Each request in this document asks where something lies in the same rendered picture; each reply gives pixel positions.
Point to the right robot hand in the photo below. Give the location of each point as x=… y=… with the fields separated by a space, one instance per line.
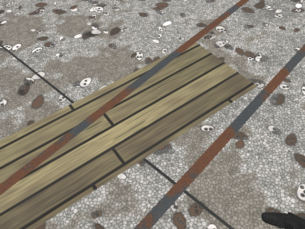
x=283 y=221

